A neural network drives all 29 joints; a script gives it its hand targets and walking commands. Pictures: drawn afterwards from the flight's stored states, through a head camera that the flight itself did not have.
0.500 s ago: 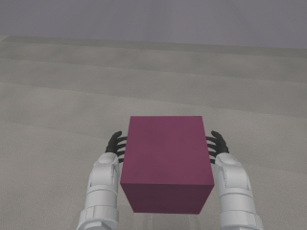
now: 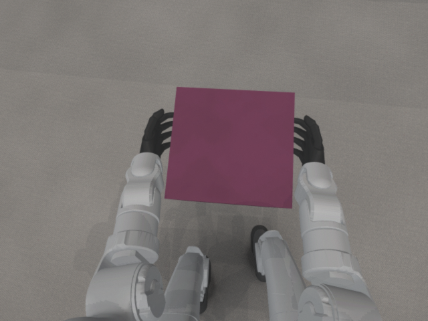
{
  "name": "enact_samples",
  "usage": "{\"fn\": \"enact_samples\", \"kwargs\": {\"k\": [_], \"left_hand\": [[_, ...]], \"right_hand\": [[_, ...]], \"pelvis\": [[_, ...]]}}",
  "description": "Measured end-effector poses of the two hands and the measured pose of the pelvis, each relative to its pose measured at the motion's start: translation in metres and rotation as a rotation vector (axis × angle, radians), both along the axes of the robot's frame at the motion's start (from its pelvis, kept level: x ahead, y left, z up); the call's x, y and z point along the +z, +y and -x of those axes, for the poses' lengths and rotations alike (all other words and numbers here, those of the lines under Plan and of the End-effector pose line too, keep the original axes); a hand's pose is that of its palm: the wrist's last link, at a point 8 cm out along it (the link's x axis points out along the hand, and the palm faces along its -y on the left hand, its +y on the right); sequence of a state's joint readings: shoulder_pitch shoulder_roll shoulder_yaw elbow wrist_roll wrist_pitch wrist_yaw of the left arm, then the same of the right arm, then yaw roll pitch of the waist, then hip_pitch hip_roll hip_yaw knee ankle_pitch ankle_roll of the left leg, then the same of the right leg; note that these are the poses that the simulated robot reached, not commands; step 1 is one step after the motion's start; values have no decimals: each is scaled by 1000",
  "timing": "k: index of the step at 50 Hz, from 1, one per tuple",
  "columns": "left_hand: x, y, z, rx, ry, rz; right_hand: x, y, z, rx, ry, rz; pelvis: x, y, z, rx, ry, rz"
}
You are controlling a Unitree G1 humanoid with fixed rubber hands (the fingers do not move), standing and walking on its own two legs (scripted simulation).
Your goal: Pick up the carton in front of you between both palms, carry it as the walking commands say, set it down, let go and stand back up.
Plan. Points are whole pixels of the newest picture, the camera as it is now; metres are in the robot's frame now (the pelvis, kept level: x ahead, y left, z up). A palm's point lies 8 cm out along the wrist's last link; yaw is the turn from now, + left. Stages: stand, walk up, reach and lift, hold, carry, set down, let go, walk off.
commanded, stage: set down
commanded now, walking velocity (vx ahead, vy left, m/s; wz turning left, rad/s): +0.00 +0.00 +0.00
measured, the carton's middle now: (230, 157) +0.41 -0.02 -0.15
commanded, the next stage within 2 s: none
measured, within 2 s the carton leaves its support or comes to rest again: neither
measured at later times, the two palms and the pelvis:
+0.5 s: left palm (183, 146) +0.47 +0.10 -0.21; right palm (305, 154) +0.42 -0.19 -0.21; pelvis +0.00 +0.03 -0.12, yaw +2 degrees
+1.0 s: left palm (200, 145) +0.51 +0.07 -0.36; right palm (298, 160) +0.45 -0.22 -0.37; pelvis -0.04 +0.01 -0.23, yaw +4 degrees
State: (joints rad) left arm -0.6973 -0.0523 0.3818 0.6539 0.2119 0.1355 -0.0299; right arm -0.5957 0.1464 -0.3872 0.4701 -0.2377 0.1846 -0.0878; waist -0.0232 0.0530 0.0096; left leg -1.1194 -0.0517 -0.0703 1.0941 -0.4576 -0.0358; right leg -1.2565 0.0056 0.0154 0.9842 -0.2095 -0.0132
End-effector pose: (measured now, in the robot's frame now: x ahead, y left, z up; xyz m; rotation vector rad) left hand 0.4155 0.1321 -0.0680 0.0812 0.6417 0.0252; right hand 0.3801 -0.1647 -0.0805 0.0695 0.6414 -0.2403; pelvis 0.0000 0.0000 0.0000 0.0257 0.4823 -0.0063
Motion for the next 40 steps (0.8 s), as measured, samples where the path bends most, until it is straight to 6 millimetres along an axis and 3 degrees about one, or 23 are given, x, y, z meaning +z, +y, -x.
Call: {"fn": "enact_samples", "kwargs": {"k": [11, 18, 29, 40], "left_hand": [[-49, -4, -31, 20, 12, 56], [-95, -16, -40, 5, 41, 58], [-173, -37, -60, -18, 34, 65], [-232, -49, -80, -58, 54, 18]], "right_hand": [[-46, -4, -26, -28, 5, -5], [-85, -16, -34, -34, 38, 12], [-160, -36, -48, -62, 30, 11], [-229, -46, -58, -78, 55, -5]], "pelvis": [[-53, 25, -5, 12, 169, 7], [-81, 32, -3, 21, 263, 6], [-139, 26, 10, 29, 347, -9], [-188, 14, 26, 33, 349, -28]]}}
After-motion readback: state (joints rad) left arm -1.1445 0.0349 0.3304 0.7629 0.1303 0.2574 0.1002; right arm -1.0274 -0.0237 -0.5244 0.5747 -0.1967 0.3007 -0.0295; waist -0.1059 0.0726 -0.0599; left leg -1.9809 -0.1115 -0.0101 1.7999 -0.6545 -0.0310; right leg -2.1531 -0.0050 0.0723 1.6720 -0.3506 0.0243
